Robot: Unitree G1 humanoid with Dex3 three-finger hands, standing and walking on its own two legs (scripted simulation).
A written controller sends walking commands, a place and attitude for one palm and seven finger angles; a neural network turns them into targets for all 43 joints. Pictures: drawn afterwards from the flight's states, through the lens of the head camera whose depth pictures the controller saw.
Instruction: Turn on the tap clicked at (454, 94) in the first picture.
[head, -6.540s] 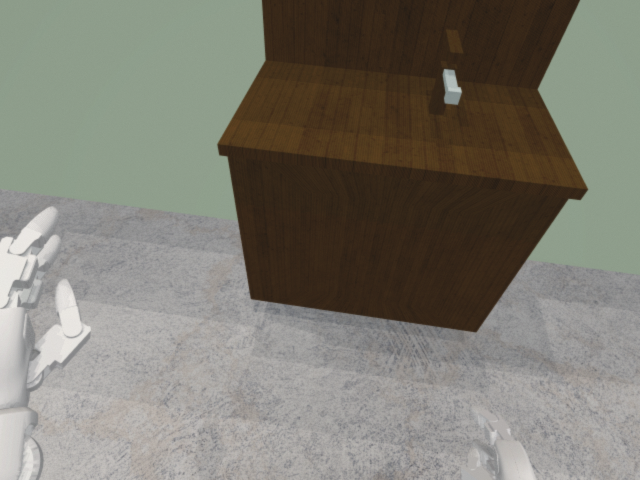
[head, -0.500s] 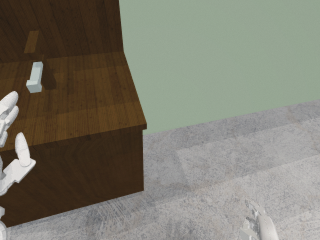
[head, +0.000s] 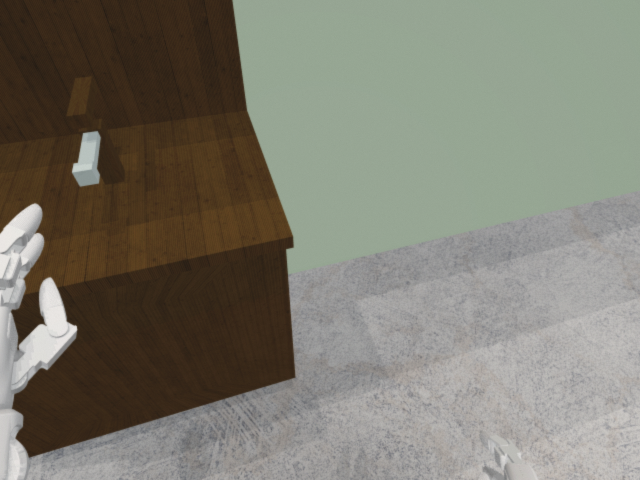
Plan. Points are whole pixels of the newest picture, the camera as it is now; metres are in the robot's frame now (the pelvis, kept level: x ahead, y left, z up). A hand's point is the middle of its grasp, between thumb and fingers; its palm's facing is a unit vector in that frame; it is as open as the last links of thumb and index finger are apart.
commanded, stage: come to a stop and stand still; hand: left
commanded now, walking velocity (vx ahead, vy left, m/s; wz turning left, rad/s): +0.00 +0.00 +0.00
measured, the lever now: (86, 173) +0.52 +0.41 +0.09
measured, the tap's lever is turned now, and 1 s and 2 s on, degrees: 0 0 0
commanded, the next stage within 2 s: look again from close up in 0.04 s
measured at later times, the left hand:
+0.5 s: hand (79, 325) +0.24 +0.26 +0.12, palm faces +0.26 -0.87 -0.42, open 7.4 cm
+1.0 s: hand (77, 237) +0.33 +0.29 +0.16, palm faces +0.39 -0.85 -0.37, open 7.4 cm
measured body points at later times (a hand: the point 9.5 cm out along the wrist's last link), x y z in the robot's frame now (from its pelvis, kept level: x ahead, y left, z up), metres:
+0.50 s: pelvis +0.02 +0.02 +0.00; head +0.04 +0.05 +0.45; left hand +0.22 +0.31 +0.15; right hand +0.17 -0.19 -0.08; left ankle +0.04 +0.12 -0.74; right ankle +0.06 -0.11 -0.74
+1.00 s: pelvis +0.10 +0.04 -0.02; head +0.13 +0.07 +0.43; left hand +0.30 +0.34 +0.18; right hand +0.28 -0.18 -0.08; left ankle +0.04 +0.12 -0.73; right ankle +0.06 -0.11 -0.74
